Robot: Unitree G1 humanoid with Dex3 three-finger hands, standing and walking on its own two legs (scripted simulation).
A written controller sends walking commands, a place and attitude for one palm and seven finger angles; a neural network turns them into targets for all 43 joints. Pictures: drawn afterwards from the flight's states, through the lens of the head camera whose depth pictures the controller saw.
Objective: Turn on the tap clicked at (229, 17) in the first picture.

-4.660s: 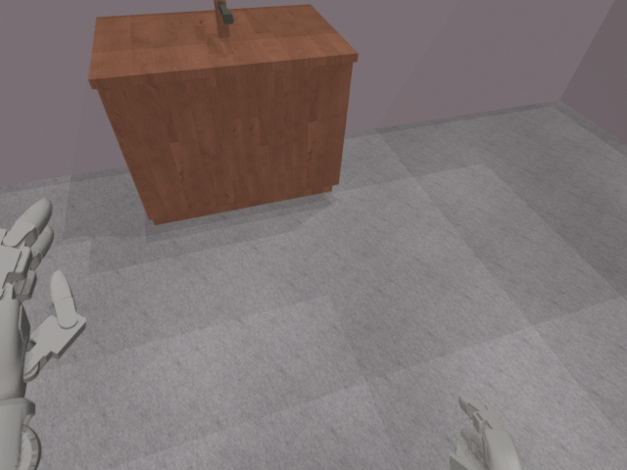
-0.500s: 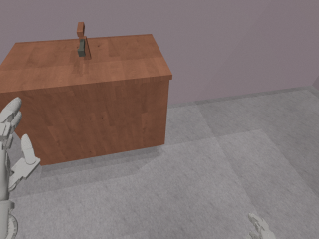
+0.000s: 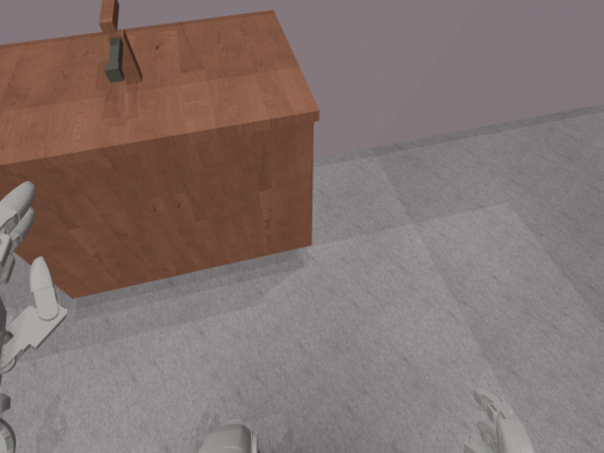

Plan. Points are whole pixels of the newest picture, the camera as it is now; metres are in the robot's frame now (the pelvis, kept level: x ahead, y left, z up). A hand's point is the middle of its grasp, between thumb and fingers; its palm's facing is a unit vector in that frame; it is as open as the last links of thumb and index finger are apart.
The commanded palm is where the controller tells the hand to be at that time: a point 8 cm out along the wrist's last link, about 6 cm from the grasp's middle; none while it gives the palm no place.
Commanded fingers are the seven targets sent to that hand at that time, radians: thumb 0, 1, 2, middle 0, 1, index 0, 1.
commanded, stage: take the last steps up to it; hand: left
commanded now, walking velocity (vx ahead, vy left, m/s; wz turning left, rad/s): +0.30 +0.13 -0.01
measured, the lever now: (114, 72) +0.80 +0.44 +0.04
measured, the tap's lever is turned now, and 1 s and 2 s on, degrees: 0 0 0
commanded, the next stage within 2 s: come to a stop and stand still in 1.42 s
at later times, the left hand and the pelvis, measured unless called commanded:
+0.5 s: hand (77, 195) +0.34 +0.26 +0.17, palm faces +0.39 -0.76 -0.52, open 7.4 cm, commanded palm +0.29 +0.30 +0.17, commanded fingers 0.00 0.90 0.90 -0.20 -0.30 -0.20 -0.30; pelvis +0.13 +0.02 -0.02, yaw -1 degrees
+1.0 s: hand (85, 126) +0.47 +0.30 +0.17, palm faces +0.42 -0.82 -0.38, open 7.4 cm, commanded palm +0.41 +0.33 +0.17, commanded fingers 0.00 0.90 0.90 -0.20 -0.30 -0.20 -0.30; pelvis +0.24 +0.06 -0.02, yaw -3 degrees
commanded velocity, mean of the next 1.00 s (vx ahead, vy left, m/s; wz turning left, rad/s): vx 0.29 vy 0.10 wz -0.01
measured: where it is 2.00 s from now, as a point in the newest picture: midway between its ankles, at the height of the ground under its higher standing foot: (296, 386)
